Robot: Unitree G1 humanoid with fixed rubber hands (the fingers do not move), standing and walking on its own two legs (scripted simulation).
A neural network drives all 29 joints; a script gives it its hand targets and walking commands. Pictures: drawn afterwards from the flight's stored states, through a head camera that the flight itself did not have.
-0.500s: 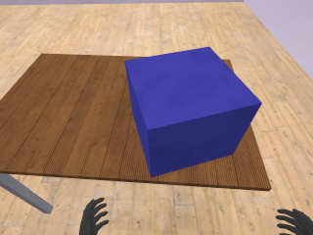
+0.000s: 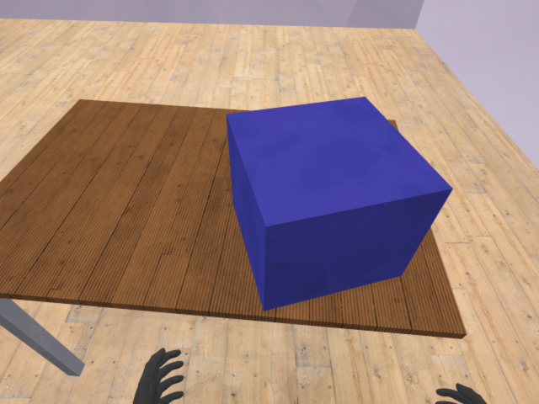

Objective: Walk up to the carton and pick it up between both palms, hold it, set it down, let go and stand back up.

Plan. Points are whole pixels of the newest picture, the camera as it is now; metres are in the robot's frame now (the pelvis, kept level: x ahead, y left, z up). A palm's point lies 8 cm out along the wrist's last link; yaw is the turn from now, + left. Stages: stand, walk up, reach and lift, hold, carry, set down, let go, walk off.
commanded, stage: set down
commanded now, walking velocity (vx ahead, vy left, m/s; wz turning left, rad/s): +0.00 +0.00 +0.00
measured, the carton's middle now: (317, 198) +0.52 -0.01 +0.01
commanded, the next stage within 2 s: let go in 0.48 s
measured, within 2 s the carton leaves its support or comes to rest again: neither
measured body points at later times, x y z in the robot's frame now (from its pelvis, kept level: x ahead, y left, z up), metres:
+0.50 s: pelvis +0.00 +0.02 +0.00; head +0.00 +0.04 +0.45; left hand +0.14 +0.24 -0.09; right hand +0.16 -0.22 -0.10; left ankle +0.01 +0.10 -0.74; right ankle -0.04 -0.09 -0.74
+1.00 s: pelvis +0.00 +0.02 +0.00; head +0.00 +0.03 +0.45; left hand +0.14 +0.24 -0.08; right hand +0.15 -0.22 -0.10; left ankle +0.01 +0.09 -0.74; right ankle -0.04 -0.09 -0.74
